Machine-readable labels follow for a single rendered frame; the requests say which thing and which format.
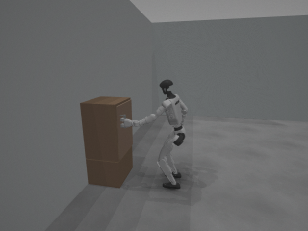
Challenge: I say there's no robot right forearm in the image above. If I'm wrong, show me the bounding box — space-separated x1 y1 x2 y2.
180 113 187 126

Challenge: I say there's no handle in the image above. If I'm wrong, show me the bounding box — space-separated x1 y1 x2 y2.
120 114 126 129

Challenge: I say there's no cupboard door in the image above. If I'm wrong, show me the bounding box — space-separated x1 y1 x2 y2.
116 99 133 160

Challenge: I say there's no robot right shin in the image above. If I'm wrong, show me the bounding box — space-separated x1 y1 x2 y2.
165 153 177 174

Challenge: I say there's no robot left shin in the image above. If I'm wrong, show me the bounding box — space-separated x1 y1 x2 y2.
157 159 176 185

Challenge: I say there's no robot left forearm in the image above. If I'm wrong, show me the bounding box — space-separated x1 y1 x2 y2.
131 115 155 127

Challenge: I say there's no robot shin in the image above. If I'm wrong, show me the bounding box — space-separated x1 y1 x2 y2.
165 153 177 174
157 159 176 185

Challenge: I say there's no robot right upper arm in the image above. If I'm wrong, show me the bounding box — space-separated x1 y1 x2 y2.
174 94 188 115

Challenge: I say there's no robot left upper arm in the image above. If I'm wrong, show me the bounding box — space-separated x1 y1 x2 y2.
151 100 172 121

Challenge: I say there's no robot left hand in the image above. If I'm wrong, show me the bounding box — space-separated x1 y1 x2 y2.
120 118 132 128

